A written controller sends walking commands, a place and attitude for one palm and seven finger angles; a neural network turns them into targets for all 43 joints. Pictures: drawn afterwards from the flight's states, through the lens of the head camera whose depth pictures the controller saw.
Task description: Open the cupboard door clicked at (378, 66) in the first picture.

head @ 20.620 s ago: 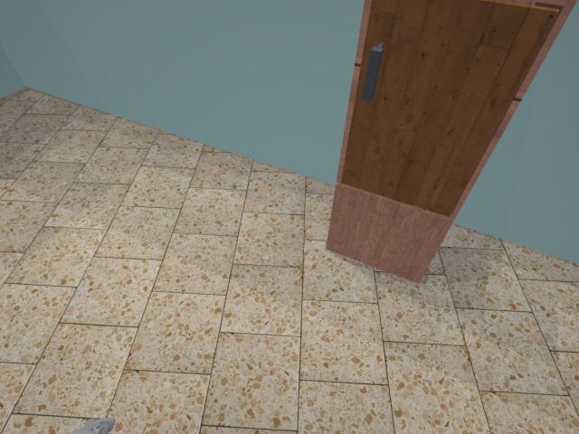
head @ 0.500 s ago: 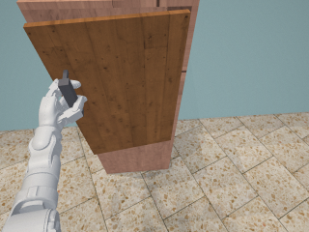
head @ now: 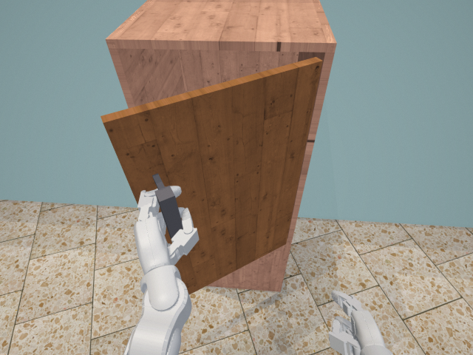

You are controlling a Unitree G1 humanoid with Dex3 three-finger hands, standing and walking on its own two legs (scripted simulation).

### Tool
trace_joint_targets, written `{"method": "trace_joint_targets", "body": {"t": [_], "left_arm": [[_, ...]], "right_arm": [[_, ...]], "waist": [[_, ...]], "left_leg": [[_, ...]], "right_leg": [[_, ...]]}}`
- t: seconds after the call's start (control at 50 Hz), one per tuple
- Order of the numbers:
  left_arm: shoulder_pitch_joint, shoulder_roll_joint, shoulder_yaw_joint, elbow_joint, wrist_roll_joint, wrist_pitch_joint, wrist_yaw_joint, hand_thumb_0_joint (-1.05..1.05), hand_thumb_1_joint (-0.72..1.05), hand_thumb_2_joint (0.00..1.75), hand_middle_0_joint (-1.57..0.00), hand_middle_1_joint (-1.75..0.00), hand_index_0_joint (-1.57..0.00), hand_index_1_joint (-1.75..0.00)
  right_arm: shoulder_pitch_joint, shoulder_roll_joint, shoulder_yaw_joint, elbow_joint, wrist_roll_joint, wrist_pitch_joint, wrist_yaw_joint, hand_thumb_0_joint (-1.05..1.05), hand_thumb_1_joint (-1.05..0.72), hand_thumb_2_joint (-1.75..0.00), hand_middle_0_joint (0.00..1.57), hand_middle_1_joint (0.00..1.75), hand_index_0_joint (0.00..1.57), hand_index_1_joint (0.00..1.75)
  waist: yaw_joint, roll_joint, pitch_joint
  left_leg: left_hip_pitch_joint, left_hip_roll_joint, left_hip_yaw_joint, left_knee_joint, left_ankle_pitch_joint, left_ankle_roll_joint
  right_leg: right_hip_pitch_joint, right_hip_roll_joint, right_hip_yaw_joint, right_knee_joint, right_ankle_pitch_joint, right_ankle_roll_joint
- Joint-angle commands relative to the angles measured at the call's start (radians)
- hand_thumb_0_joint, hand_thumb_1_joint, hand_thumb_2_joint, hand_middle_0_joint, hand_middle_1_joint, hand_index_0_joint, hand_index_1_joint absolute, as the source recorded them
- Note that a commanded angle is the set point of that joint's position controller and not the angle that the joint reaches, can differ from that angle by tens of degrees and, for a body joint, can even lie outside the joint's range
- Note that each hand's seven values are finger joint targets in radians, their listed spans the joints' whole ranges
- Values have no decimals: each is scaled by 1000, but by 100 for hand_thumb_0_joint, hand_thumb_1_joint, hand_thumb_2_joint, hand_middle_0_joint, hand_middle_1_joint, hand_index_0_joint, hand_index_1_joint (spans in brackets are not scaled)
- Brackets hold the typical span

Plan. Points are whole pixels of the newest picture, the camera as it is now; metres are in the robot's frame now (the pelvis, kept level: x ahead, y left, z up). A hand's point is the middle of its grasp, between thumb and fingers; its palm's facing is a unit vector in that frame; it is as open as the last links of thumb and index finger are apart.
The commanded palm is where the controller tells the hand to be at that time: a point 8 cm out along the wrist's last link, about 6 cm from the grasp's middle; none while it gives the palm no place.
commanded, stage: pull the door open along its arc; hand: left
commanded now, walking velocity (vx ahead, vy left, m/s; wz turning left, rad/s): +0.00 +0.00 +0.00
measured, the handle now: (168, 209) +0.33 +0.15 +0.09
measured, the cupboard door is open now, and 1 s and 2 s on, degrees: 34 43 46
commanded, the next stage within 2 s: open thumb and fingers to let go in 0.30 s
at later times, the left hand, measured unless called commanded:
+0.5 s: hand (210, 254) +0.25 +0.06 +0.10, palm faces +0.35 -0.94 -0.02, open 6.4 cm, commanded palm +0.21 +0.10 +0.09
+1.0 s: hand (205, 250) +0.26 +0.07 +0.09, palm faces +0.35 -0.94 -0.02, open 13.5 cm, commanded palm +0.21 +0.10 +0.09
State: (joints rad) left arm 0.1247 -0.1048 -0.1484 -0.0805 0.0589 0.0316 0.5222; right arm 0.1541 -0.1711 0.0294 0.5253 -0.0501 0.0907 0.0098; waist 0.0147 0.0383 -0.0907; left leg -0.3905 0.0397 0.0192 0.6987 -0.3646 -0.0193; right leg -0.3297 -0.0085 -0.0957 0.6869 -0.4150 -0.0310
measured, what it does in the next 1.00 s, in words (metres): stands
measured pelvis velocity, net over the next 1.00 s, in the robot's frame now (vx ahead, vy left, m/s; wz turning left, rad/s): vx -0.04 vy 0.00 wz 0.02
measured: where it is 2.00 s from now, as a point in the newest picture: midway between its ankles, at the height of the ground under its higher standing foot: outside the picture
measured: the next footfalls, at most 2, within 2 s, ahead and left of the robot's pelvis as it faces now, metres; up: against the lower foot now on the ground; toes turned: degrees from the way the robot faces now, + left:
none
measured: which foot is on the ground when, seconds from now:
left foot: down 0.00-1.00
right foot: down 0.00-1.00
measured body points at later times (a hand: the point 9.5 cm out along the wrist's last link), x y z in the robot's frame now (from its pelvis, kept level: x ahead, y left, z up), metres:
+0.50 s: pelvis -0.01 -0.02 +0.00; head -0.03 -0.05 +0.44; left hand +0.22 +0.11 +0.10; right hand +0.17 -0.23 -0.10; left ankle +0.00 +0.13 -0.72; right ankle -0.04 -0.09 -0.72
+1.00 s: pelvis -0.04 +0.00 +0.00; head -0.05 -0.01 +0.45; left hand +0.23 +0.12 +0.10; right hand +0.15 -0.20 -0.09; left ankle +0.00 +0.13 -0.72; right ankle -0.04 -0.09 -0.72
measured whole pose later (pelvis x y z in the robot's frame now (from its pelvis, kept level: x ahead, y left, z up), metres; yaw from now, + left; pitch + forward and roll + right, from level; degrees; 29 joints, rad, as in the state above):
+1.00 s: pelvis -0.04 +0.00 +0.00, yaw +1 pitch +0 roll -1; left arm 0.04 -0.09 -0.27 0.03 0.07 -0.01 0.59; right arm 0.15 -0.17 0.03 0.60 -0.05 0.07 -0.01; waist 0.01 0.05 -0.04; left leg -0.40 0.03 0.00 0.72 -0.32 -0.02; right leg -0.33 -0.01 -0.11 0.70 -0.38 -0.03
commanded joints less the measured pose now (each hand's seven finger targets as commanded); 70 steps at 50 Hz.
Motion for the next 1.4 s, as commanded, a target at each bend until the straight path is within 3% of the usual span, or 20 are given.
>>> {"method": "trace_joint_targets", "body": {"t": [0.0,0.16,0.2,0.28,0.38,0.48,0.5,0.54,0.6,0.78,0.82,0.86,1.0,1.06,1.12,1.18,1.3,1.32,1.34,1.38], "left_arm": [[-94,-42,-109,-303,31,-62,-12,0,90,90,-40,-135,-40,-135],[229,-125,-220,-435,3,-52,-29,0,90,90,-40,-135,-40,-135],[309,-124,-218,-499,-11,-44,-33,0,90,90,-40,-135,-40,-135],[165,-74,-142,-437,-6,-39,8,0,90,90,-40,-135,-40,-135],[-54,-27,-76,-340,0,-66,44,0,90,90,-40,-135,-40,-135],[-79,-42,-97,-290,7,-89,27,0,55,75,-38,-131,-38,-131],[-102,-48,-102,-288,4,-92,24,0,48,72,-37,-130,-37,-130],[-126,-43,-96,-259,5,-98,21,0,34,66,-36,-129,-36,-129],[-211,-42,-101,-241,9,-110,19,0,13,57,-35,-127,-35,-127],[-305,-64,-110,-152,19,-113,45,0,-50,30,-30,-120,-30,-120],[-338,-83,-128,-136,23,-109,53,0,-50,30,-30,-120,-30,-120],[-310,-89,-128,-122,25,-104,57,0,-50,30,-28,-110,-28,-110],[-389,-111,-141,-96,31,-92,78,0,-50,30,-22,-75,-22,-75],[-422,-120,-141,-66,34,-83,91,0,-50,30,-20,-60,-20,-60],[-464,-144,-159,-65,35,-76,100,0,-50,30,-18,-45,-18,-45],[-461,-139,-147,-44,32,-66,101,0,-50,30,-15,-30,-15,-30],[-530,-168,-170,-30,39,-61,113,0,-50,30,-15,-30,-15,-30],[-474,-89,-372,-10,121,-98,-98,0,-50,30,-15,-30,-15,-30],[-544,-19,-298,-74,81,-146,-208,0,-50,30,-15,-30,-15,-30],[-574,47,-278,-114,28,-197,-370,0,-50,30,-15,-30,-15,-30]], "right_arm": [[-85,-101,-43,-149,1,-23,-14,0,-90,-90,20,30,20,30],[-115,-87,-36,-178,17,-50,15,0,-90,-90,20,30,20,30],[-119,-84,-33,-187,19,-51,23,0,-90,-90,20,30,20,30],[-136,-92,-31,-164,6,-56,8,0,-90,-90,20,30,20,30],[-134,-90,-34,-126,-4,-68,-17,0,-90,-90,20,30,20,30],[-123,-87,-37,-121,-1,-69,-24,0,-90,-90,20,30,20,30],[-127,-87,-36,-122,-1,-69,-24,0,-90,-90,20,30,20,30],[-126,-87,-35,-119,-1,-71,-27,0,-90,-90,20,30,20,30],[-132,-89,-34,-110,0,-71,-30,0,-90,-90,20,30,20,30],[-149,-88,-34,-96,3,-70,-33,0,-90,-90,20,30,20,30],[-148,-86,-33,-93,4,-71,-31,0,-90,-90,20,30,20,30],[-145,-87,-35,-94,4,-70,-27,0,-90,-90,20,30,20,30],[-161,-87,-33,-89,6,-62,-22,0,-90,-90,20,30,20,30],[-160,-89,-34,-82,5,-62,-21,0,-90,-90,20,30,20,30],[-168,-86,-33,-79,7,-59,-16,0,-90,-90,20,30,20,30],[-177,-87,-30,-75,8,-54,-16,0,-90,-90,20,30,20,30],[-178,-85,-32,-68,9,-56,-11,0,-90,-90,20,30,20,30],[-73,-116,-35,-44,13,-47,-3,0,-90,-90,20,30,20,30],[-72,-114,-34,-84,24,-51,-14,0,-90,-90,20,30,20,30],[-63,-118,-28,-105,35,-68,-34,0,-90,-90,20,30,20,30]], "waist": [[-19,-81,-149],[2,-114,-124],[15,-111,-132],[7,-119,-70],[-2,-144,-80],[-1,-142,-109],[-5,-115,-103],[-8,-141,-90],[-20,-119,-87],[-14,-118,-91],[-18,-113,-90],[-7,-110,-106],[-12,-80,-98],[-12,-109,-95],[-13,-81,-111],[-14,-95,-92],[-17,-73,-126],[-99,-162,-67],[-74,-125,-121],[-70,-35,-175]], "left_leg": [[116,-33,-12,-36,343,35],[113,-35,-20,-9,342,37],[111,-37,-16,-8,341,36],[80,-49,-19,3,269,33],[67,-62,-23,9,218,35],[83,-61,-24,-9,227,37],[86,-62,-22,-9,217,38],[84,-61,-22,-13,201,38],[93,-60,-25,-20,179,41],[104,-53,-30,-45,153,41],[104,-53,-31,-45,146,40],[104,-48,-34,-54,151,39],[100,-43,-36,-66,121,35],[94,-38,-46,-71,113,33],[95,-41,-44,-72,100,32],[85,-38,-48,-77,83,30],[79,-39,-61,-80,51,25],[106,-36,-63,-77,102,44],[95,-40,-60,-75,110,50],[136,-46,-59,-70,111,52]], "right_leg": [[64,-6,50,-88,513,12],[101,-18,44,-92,584,17],[111,-20,42,-88,606,18],[51,-21,58,-114,506,24],[20,-37,94,-144,402,33],[41,-43,102,-150,409,33],[30,-43,104,-154,393,33],[24,-43,105,-169,350,34],[2,-43,112,-185,270,28],[-23,-25,81,-185,152,11],[-33,-22,75,-181,138,9],[-22,-14,59,-169,142,3],[-47,-4,42,-154,98,-4],[-50,3,30,-144,88,-6],[-60,4,26,-131,80,-9],[-68,4,23,-134,62,-8],[-82,9,15,-101,50,-13],[-117,4,52,-107,123,-6],[-96,4,49,-94,146,-9],[-82,1,52,-80,161,-15]]}}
